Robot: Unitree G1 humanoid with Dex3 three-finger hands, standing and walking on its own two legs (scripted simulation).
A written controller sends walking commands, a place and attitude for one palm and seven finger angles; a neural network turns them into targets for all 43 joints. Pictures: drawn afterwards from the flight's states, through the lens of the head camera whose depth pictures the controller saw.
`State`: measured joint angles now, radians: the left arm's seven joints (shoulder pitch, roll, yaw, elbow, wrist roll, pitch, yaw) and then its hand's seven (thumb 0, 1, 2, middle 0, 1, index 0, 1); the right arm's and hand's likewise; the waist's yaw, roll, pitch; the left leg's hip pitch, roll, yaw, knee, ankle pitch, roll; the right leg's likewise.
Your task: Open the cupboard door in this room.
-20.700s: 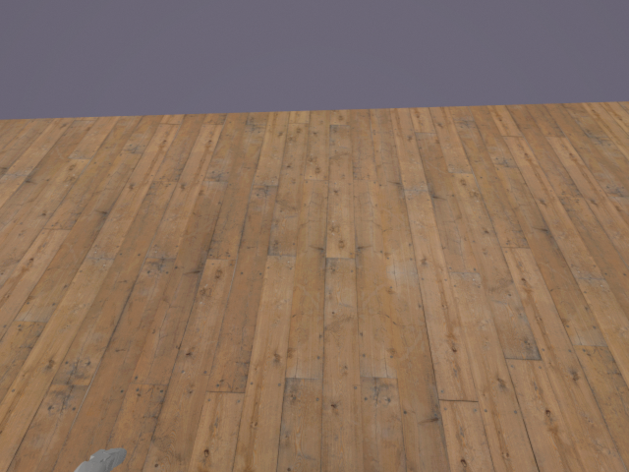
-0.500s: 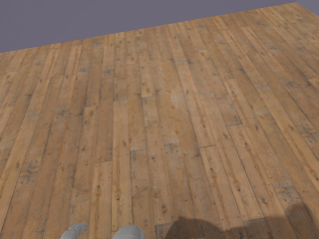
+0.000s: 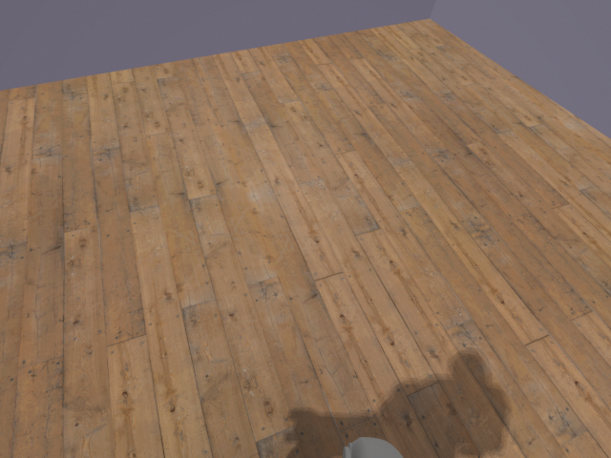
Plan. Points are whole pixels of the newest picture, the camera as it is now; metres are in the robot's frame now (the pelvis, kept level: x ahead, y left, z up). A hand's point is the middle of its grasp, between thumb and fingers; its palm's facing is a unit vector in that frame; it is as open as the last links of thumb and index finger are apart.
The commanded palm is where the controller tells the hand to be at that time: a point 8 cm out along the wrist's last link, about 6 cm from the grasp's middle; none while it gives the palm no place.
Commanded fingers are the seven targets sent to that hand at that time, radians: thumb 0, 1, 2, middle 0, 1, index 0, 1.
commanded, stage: turn or walk to find it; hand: left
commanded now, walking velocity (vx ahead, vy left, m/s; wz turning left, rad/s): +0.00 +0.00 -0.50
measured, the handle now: out of the picture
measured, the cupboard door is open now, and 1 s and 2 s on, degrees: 0 0 0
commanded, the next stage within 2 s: none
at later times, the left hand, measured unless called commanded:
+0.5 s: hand out of the picture +0.12 +0.10 -0.16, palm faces -0.24 -0.94 -0.24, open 7.4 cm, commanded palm none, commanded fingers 0.00 0.90 0.90 -0.20 -0.30 -0.20 -0.30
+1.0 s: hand out of the picture +0.13 +0.16 -0.17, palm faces -0.43 -0.88 -0.21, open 7.4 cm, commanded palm none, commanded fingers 0.00 0.90 0.90 -0.20 -0.30 -0.20 -0.30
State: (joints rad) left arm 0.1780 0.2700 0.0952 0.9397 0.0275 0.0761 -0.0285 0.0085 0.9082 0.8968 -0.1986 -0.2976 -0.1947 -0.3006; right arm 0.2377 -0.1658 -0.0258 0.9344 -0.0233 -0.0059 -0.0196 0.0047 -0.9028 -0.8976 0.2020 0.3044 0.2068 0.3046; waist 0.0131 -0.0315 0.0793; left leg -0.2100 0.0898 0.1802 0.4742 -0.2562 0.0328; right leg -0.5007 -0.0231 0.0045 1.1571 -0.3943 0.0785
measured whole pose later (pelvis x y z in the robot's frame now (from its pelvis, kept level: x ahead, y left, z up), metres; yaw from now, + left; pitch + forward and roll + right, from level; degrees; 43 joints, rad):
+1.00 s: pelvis -0.02 -0.01 +0.00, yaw -30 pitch +0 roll -2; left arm 0.20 0.27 0.10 0.97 0.03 0.07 -0.04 0.01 0.91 0.90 -0.20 -0.30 -0.19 -0.30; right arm 0.24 -0.16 -0.03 0.93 -0.02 -0.02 -0.02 0.00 -0.90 -0.90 0.20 0.30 0.21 0.30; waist 0.02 -0.03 0.06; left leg -0.18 0.07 0.18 0.44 -0.27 0.03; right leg -0.49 -0.04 0.01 1.13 -0.36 0.08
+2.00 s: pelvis +0.22 -0.26 +0.00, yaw -48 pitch -1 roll +0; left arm 0.23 0.18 0.06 1.06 0.04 -0.02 -0.02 0.01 0.91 0.90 -0.20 -0.30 -0.19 -0.30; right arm 0.29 -0.17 -0.05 1.06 -0.02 -0.08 -0.01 -0.01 -0.94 -0.90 0.20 0.30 0.21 0.30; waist 0.02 -0.03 0.05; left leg -0.18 0.02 0.21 0.43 -0.23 0.06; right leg -0.57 -0.11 -0.02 1.17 -0.24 0.01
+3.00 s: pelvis +0.49 -0.58 +0.00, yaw -51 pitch -2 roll -1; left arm 0.27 0.18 0.05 1.11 0.03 -0.03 -0.01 0.01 0.91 0.90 -0.20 -0.30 -0.19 -0.30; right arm 0.23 -0.17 -0.06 1.04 -0.02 -0.09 -0.01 -0.01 -0.95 -0.90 0.20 0.30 0.21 0.30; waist 0.02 -0.03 0.06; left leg -0.20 0.04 0.22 0.44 -0.22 0.07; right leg -0.52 -0.12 -0.05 1.18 -0.27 0.02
